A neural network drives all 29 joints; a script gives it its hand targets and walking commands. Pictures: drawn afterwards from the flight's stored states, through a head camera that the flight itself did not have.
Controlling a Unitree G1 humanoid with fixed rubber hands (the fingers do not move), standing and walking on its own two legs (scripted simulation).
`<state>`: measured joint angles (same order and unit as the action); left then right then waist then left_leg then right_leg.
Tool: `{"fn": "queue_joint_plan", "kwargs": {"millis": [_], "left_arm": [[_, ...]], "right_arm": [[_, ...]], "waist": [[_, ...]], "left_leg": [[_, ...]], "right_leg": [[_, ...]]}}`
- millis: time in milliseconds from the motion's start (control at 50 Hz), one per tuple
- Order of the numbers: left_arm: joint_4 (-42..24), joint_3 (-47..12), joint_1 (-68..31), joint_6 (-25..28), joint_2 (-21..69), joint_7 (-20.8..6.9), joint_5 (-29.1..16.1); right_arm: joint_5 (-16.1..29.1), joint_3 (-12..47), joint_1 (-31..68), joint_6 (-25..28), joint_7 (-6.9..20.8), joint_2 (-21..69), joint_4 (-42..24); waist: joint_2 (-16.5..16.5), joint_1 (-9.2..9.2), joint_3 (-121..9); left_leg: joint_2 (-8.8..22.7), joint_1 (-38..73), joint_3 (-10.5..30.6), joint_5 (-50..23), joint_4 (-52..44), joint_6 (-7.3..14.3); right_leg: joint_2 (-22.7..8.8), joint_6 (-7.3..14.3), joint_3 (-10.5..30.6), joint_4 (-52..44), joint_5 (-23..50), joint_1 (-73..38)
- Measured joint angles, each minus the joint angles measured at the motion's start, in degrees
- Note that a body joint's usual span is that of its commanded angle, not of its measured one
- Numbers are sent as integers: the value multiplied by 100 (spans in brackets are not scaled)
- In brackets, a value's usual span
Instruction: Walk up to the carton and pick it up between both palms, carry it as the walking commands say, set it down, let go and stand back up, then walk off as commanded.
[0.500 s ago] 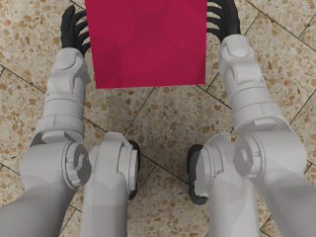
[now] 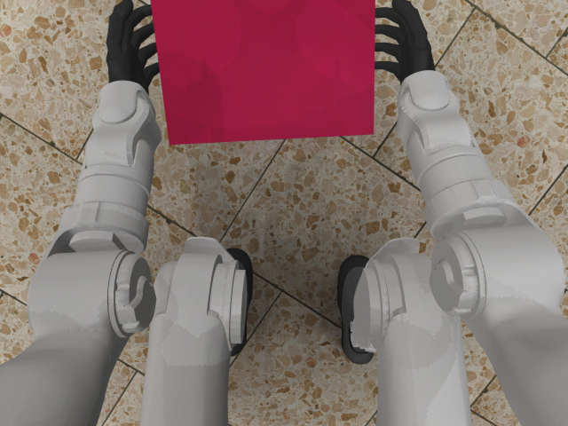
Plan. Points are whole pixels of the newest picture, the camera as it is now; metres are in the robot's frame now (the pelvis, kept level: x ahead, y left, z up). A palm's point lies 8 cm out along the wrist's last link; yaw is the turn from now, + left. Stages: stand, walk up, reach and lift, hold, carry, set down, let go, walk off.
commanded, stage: set down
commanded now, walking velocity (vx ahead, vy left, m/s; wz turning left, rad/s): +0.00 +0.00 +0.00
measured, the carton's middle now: (271, 75) +0.53 +0.04 -0.25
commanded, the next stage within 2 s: let go in 1.88 s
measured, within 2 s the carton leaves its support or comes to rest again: neither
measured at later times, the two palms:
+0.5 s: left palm (133, 89) +0.49 +0.20 -0.17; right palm (431, 78) +0.51 -0.16 -0.19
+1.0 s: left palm (81, 86) +0.48 +0.22 -0.09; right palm (475, 59) +0.50 -0.16 -0.09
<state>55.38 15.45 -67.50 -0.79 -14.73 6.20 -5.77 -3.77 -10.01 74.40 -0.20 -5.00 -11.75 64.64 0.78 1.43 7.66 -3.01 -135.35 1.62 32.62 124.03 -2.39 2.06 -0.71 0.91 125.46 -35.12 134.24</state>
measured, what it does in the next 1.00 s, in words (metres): rises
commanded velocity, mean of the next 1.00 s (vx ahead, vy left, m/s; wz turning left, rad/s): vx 0.00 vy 0.00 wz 0.00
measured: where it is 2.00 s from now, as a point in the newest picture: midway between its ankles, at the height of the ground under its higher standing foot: (294, 322)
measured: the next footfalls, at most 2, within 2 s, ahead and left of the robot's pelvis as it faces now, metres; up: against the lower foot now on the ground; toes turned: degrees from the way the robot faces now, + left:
none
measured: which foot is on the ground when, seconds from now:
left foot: down 0.00-1.00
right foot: down 0.00-1.00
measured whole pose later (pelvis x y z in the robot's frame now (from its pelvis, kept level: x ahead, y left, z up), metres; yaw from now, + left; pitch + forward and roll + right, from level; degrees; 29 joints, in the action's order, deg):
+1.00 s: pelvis -0.03 +0.00 +0.06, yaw +0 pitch +27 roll +0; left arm 34.7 16.1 -66.1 -14.9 -18.1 7.0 -12.1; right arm 4.5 -6.4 70.5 -18.0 -6.0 -19.6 33.8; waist 2.2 1.4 30.1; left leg -2.7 -112.9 1.6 31.9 117.3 -1.5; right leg 2.0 -0.7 1.0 118.3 -34.2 111.5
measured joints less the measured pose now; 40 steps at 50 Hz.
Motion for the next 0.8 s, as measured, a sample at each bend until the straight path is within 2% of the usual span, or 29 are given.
{"fn": "queue_joint_plan", "kwargs": {"millis": [100,220,500,640,740,800], "left_arm": [[181,-341,0,108,-121,154,-419],[246,-458,3,145,-178,135,-631],[312,-265,25,152,-187,60,-644],[220,-161,88,109,-193,59,-644],[-650,-101,123,-203,-238,58,-644],[-971,-55,124,-494,-270,60,-645]], "right_arm": [[399,333,-2,76,-81,-260,56],[678,593,-36,87,-95,-408,57],[710,622,-91,65,-96,-454,-51],[743,622,-330,-195,-96,-610,-981],[825,622,-345,-639,-96,-767,-1825],[825,623,-349,-964,-96,-781,-2087]], "waist": [[103,0,117],[137,0,192],[138,0,193],[137,0,251],[137,1,1035],[137,0,1412]], "left_leg": [[0,3,0,0,0,-1],[0,21,0,0,2,-9],[0,22,-1,-2,71,-27],[0,89,-2,-33,73,-27],[1,743,-2,-34,30,-13],[7,1136,-2,-38,-87,11]], "right_leg": [[0,0,0,3,0,0],[0,0,0,23,0,-1],[0,0,0,92,2,-2],[0,0,0,93,30,-71],[0,0,0,42,31,-733],[0,0,1,-86,38,-1134]]}}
